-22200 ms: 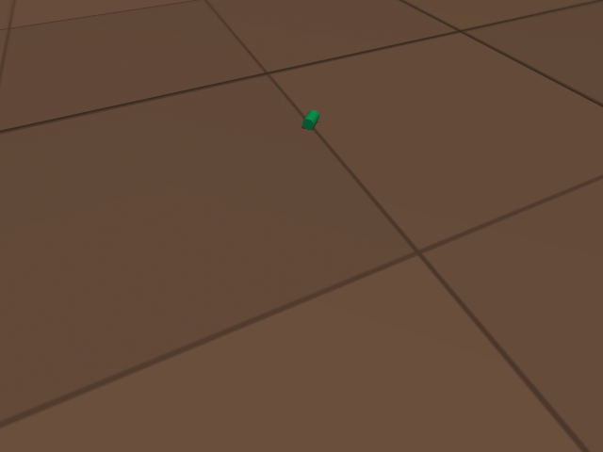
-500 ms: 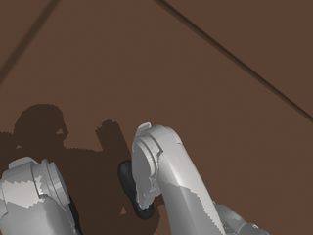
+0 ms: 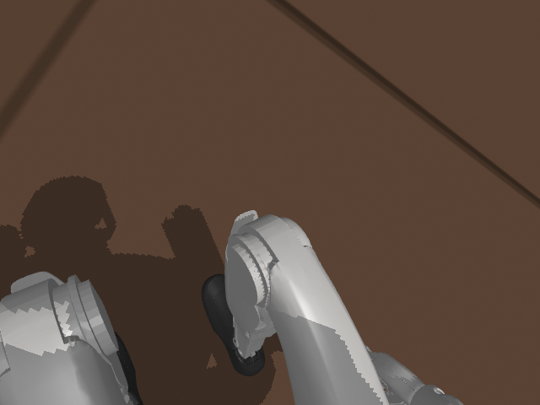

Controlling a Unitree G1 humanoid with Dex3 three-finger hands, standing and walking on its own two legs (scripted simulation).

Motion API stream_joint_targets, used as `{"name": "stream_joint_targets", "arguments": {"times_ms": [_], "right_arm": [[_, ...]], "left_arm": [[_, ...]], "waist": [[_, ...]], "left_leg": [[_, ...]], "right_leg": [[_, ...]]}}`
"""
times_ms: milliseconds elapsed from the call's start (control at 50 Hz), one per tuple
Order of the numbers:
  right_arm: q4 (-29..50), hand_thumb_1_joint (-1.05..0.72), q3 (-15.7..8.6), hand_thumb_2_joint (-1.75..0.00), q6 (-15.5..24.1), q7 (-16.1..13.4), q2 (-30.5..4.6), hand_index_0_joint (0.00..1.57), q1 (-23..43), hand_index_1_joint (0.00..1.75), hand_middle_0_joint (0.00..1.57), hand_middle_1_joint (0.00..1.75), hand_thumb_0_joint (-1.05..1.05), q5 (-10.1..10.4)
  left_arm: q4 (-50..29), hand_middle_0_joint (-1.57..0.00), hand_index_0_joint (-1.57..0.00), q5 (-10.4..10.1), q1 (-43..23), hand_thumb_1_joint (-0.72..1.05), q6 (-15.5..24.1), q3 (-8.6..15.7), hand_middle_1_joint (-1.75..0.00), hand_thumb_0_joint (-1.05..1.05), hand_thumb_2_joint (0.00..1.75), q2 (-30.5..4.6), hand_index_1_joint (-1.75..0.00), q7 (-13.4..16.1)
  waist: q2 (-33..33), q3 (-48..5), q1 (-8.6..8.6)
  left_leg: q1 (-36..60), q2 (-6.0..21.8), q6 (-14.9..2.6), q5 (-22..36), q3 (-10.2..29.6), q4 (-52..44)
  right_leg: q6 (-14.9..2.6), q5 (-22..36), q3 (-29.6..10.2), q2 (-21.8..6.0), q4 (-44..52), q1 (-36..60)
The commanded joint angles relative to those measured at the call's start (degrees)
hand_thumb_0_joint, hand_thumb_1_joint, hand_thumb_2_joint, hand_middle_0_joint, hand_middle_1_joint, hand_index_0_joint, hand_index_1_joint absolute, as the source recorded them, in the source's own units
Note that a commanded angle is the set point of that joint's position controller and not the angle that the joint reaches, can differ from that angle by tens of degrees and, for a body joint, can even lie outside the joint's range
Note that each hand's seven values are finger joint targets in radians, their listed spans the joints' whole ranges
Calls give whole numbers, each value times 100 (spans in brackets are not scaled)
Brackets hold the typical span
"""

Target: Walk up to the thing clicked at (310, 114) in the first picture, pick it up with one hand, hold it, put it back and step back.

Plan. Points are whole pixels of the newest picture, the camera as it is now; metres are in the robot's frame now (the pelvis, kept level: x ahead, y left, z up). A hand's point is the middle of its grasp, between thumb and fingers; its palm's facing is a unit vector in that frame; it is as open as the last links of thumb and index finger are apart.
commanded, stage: settle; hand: left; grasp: from above
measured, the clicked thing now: out of the picture +0.43 +0.32 -0.27
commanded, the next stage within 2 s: lift in 1.04 s
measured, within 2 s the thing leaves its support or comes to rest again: leaves its support in 0.44 s
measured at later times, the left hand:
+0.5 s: hand out of the picture +0.42 +0.33 -0.23, palm faces -0.40 -0.15 -0.90, open 9.9 cm
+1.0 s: hand out of the picture +0.40 +0.33 -0.13, palm faces -0.44 -0.09 -0.89, open 9.8 cm
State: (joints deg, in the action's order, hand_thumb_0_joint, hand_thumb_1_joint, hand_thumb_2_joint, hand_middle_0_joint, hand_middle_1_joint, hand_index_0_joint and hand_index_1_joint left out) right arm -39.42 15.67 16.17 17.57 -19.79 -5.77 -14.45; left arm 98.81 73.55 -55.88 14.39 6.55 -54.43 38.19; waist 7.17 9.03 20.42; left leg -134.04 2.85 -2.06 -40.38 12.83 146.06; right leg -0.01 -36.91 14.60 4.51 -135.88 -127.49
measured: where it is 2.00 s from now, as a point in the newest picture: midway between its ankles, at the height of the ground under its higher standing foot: (186, 372)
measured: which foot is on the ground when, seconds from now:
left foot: down 0.00-1.00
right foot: down 0.00-1.00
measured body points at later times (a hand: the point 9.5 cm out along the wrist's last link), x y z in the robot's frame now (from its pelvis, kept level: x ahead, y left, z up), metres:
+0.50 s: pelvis +0.00 +0.00 +0.00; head +0.25 +0.13 +0.36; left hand +0.43 +0.34 -0.17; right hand +0.06 -0.26 -0.06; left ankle +0.07 +0.12 -0.27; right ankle +0.11 -0.10 -0.27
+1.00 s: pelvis +0.00 -0.01 +0.03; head +0.21 +0.09 +0.42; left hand +0.42 +0.33 -0.08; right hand +0.11 -0.26 -0.07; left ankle +0.07 +0.12 -0.27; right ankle +0.11 -0.10 -0.27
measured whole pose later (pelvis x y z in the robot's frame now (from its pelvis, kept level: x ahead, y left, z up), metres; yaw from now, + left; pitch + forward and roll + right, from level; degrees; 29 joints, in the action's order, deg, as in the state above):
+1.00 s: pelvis +0.00 -0.01 +0.03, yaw +6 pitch +32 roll -8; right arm -41.9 4.9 7.9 11.7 -17.1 -7.7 -7.4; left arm 78.5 69.7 -50.7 10.0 0.8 -39.5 21.9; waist 0.1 -3.4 12.7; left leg -132.1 1.6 -1.8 -37.5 6.1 136.5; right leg -1.1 -37.2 8.8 2.4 -131.5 -127.4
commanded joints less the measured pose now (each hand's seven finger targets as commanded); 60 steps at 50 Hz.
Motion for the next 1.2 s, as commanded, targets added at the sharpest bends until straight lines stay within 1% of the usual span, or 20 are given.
{"name": "stream_joint_targets", "arguments": {"times_ms": [0, 140, 200, 240, 360, 420, 440, 480, 580, 640, 660, 700, 740, 760, 800, 840, 880, 920, 1060, 1180], "right_arm": [[-40, -90, -529, -90, -12, -84, -1777, 20, -1018, 30, 20, 30, 0, -7], [3, -91, -544, -90, -15, -73, -1802, 20, -1014, 30, 20, 30, 0, -10], [-21, -91, -633, -90, -54, -102, -1811, 20, -1036, 30, 20, 30, 0, 32], [-35, -91, -646, -90, -51, -81, -1752, 20, -1132, 30, 20, 30, 0, 10], [-140, -91, -951, -90, -110, -68, -1763, 20, -1210, 30, 20, 30, 0, 78], [-145, -91, -1123, -90, -125, -49, -1703, 20, -1213, 30, 20, 30, 0, 158], [-205, -91, -1189, -90, -166, -68, -1680, 20, -1255, 30, 20, 30, 0, 213], [-189, -91, -1274, -90, -172, -44, -1571, 20, -1241, 30, 20, 30, 0, 279], [-272, -91, -1459, -90, -363, -124, -1529, 20, -1407, 30, 20, 30, 0, 454], [-130, -91, -1420, -91, -422, -189, -1364, 20, -1178, 30, 20, 30, 0, 552], [-141, -91, -1436, -91, -455, -242, -1390, 20, -1237, 30, 20, 30, 0, 561], [-272, -91, -1444, -91, -523, -297, -1305, 20, -1297, 30, 20, 30, 0, 607], [-89, -91, -1483, -91, -539, -367, -1396, 20, -1266, 30, 20, 30, 0, 621], [-218, -91, -1470, -91, -578, -388, -1276, 20, -1294, 30, 20, 30, 0, 650], [-61, -91, -1465, -91, -637, -480, -1255, 20, -1205, 30, 20, 30, 0, 667], [-201, -91, -1464, -91, -703, -553, -1106, 20, -1223, 30, 20, 30, 0, 689], [-108, -91, -1523, -91, -752, -627, -1172, 20, -1265, 30, 20, 30, 0, 699], [-183, -91, -1535, -91, -801, -658, -1090, 20, -1325, 30, 20, 30, 0, 711], [-146, -91, -1598, -90, -968, -873, -1035, 20, -1381, 30, 20, 30, 0, 777], [-134, -93, -1683, -91, -1066, -995, -1013, 20, -1547, 30, 20, 30, 0, 871]], "left_arm": [[-326, -95, -95, -136, -919, 61, -28, 110, -59, 0, 64, -1198, -58, 200], [-370, -100, -101, -125, -973, 59, -54, 125, -58, 0, 68, -1203, -58, 133], [-665, -100, -100, -145, -1011, 59, -110, 294, -57, 0, 65, -1415, -56, 81], [-802, -102, -102, -107, -1205, 61, -119, 269, -56, 0, 67, -1344, -56, 34], [-1776, -108, -107, -174, -1120, 68, -116, 559, -53, 0, 67, -1328, -53, -89], [-2225, -107, -106, -207, -1110, 66, -129, 376, -52, 0, 67, -1007, -53, -249], [-2472, -107, -106, -273, -974, 67, -138, 485, -52, 0, 68, -1101, -53, -263], [-2613, -109, -108, -330, -1073, 69, -171, 87, -51, 0, 67, -399, -52, -385], [-2568, -110, -109, -326, -840, 70, -394, 160, -49, 0, 68, -435, -51, -606], [-2709, -111, -109, -456, -1230, 69, -421, -375, -48, 0, 67, 175, -50, -852], [-2703, -110, -109, -462, -1253, 68, -425, -171, -48, 0, 66, -75, -50, -865], [-2550, -110, -109, -468, -1089, 68, -481, -367, -47, 0, 65, 133, -49, -1007], [-2849, -112, -110, -422, -1298, 69, -474, -104, -45, 0, 67, -234, -48, -1089], [-2606, -112, -110, -429, -1279, 67, -493, -454, -44, 0, 67, 247, -47, -1193], [-2832, -114, -111, -481, -1412, 68, -439, -272, -43, 0, 66, -37, -46, -1213], [-2670, -112, -109, -492, -1293, 66, -448, -441, -41, 0, 64, 215, -44, -1290], [-3055, -112, -109, -473, -1433, 66, -426, -153, -41, 0, 66, -219, -45, -1303], [-2949, -111, -108, -494, -1453, 65, -452, -432, -40, 0, 63, 227, -43, -1392], [-3209, -115, -110, -553, -1521, 68, -419, -350, -37, 0, 70, 44, -42, -1503], [-3513, -116, -114, -628, -1426, 70, -513, -269, -39, 0, 60, -47, -41, -1630]], "waist": [[-2580, -3476, 146], [-2582, -3429, 171], [-2946, -3800, -3], [-2906, -3733, 105], [-3489, -4388, -154], [-3542, -4468, -165], [-3676, -4831, -329], [-3621, -4776, -222], [-3132, -4707, -429], [-2714, -4575, -395], [-2582, -4651, -411], [-2473, -4525, -524], [-2523, -4705, -543], [-2452, -4610, -519], [-2217, -4707, -508], [-2377, -4812, -642], [-2295, -5065, -700], [-2353, -5061, -611], [-2355, -5212, -756], [-2395, -5696, -896]], "left_leg": [[2439, 50, 94, 962, -319, -1502], [2500, 49, 122, 890, -212, -1588], [2707, 48, 140, 1011, -290, -1604], [2619, 35, 117, 962, -306, -1531], [3176, 15, 215, 1413, -337, -1651], [3250, -6, 216, 1433, -432, -1651], [3378, 1, 210, 1562, -467, -1684], [3429, -21, 235, 1579, -477, -1755], [3067, -86, 117, 1338, -597, -1909], [2798, -111, 36, 890, -614, -2016], [2688, -140, 8, 866, -644, -2006], [2731, -167, 19, 680, -650, -2146], [2963, -185, 42, 881, -633, -2216], [2898, -194, 35, 780, -664, -2232], [2770, -211, -12, 722, -729, -2186], [2769, -248, 16, 704, -837, -2264], [3041, -228, 10, 960, -857, -2250], [3054, -252, 8, 1036, -921, -2312], [3156, -269, 9, 776, -933, -2551], [3589, -286, -5, 1205, -1027, -2706]], "right_leg": [[-123, 1222, 75, 298, 1261, 2106], [-138, 1118, 147, 262, 1169, 1893], [-164, 1219, 73, 263, 1179, 1996], [-150, 1182, 85, 224, 1148, 1884], [-204, 1486, 91, 200, 1054, 1860], [-218, 1508, 35, 150, 1089, 1774], [-219, 1626, -35, 171, 1141, 1914], [-232, 1632, -19, 126, 1113, 1712], [-234, 1431, -188, 101, 1336, 1637], [-237, 1007, -284, 111, 1563, 1510], [-232, 964, -341, 121, 1620, 1676], [-244, 739, -362, 75, 1630, 1535], [-239, 928, -356, 12, 1590, 1591], [-261, 832, -384, 21, 1620, 1473], [-227, 734, -485, 51, 1806, 1719], [-281, 606, -588, 47, 1803, 1750], [-258, 858, -588, 38, 1845, 1913], [-262, 975, -620, 18, 1876, 1947], [-301, 622, -684, -9, 2053, 1963], [-278, 1133, -724, -51, 2198, 2321]]}}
